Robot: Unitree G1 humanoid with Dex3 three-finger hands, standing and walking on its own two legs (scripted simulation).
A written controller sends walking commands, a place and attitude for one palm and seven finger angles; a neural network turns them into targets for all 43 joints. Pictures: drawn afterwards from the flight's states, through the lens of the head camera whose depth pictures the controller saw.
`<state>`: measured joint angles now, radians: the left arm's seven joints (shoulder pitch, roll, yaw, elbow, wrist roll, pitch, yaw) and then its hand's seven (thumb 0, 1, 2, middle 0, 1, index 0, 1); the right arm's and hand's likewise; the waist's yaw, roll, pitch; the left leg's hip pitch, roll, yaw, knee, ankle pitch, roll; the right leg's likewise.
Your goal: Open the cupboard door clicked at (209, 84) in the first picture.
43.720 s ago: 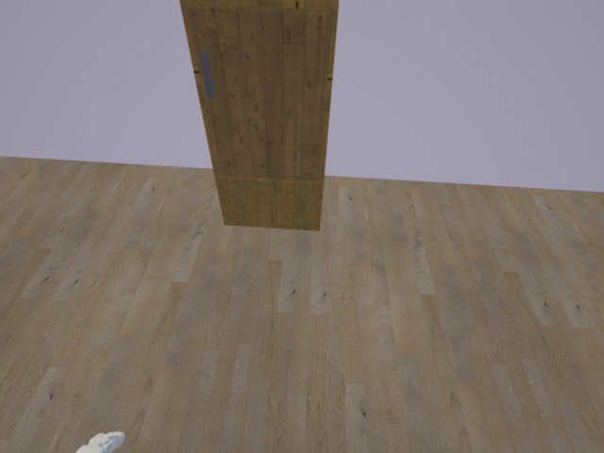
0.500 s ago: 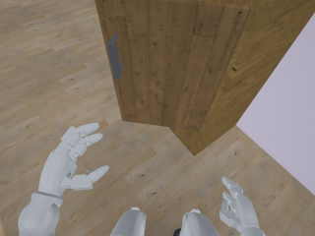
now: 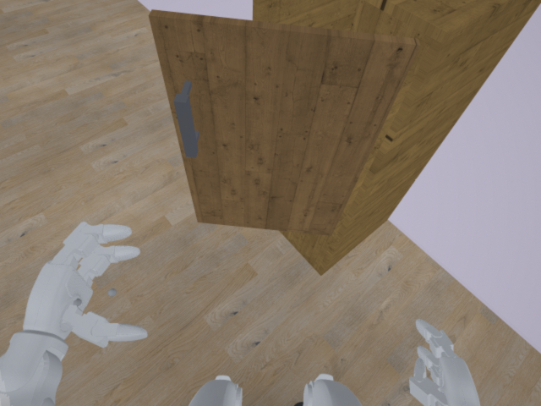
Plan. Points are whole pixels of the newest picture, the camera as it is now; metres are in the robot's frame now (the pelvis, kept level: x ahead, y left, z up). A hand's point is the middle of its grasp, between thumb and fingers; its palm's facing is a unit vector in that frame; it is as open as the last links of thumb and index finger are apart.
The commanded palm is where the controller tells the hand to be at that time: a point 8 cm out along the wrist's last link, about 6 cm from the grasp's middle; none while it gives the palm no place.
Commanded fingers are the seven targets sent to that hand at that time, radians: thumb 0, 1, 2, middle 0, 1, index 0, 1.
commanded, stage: raise the hand with hooked fingers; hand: left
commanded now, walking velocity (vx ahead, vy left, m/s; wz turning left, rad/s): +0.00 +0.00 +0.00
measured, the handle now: (189, 120) +0.57 +0.19 +0.04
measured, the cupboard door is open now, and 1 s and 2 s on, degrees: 46 46 46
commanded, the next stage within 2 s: move the hooked fingers beside the handle in 0.92 s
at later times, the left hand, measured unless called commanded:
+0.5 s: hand (79, 251) +0.29 +0.27 +0.06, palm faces -0.01 -1.00 -0.04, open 13.9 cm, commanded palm +0.26 +0.31 +0.06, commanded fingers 0.00 -0.50 0.30 -0.30 -1.20 -0.30 -1.20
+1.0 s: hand (83, 256) +0.29 +0.26 +0.07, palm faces +0.01 -1.00 -0.05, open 13.9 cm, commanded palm +0.26 +0.31 +0.06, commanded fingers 0.00 -0.50 0.30 -0.30 -1.20 -0.30 -1.20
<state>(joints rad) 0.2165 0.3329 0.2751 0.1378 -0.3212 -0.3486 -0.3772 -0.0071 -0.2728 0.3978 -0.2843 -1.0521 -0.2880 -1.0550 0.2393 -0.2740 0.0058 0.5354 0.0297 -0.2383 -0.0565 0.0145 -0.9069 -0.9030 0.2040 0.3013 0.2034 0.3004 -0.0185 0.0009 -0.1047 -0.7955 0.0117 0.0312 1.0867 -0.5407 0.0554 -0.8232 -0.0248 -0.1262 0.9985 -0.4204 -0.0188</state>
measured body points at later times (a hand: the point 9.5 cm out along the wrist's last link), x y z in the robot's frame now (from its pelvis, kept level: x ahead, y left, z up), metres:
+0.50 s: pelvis +0.00 -0.01 +0.01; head +0.08 +0.01 +0.45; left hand +0.29 +0.33 +0.06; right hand +0.15 -0.26 -0.07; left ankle -0.01 +0.08 -0.67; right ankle +0.04 -0.12 -0.67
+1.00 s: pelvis +0.00 -0.01 +0.01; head +0.07 +0.00 +0.46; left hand +0.28 +0.32 +0.07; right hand +0.15 -0.26 -0.07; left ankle -0.01 +0.08 -0.67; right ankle +0.04 -0.12 -0.67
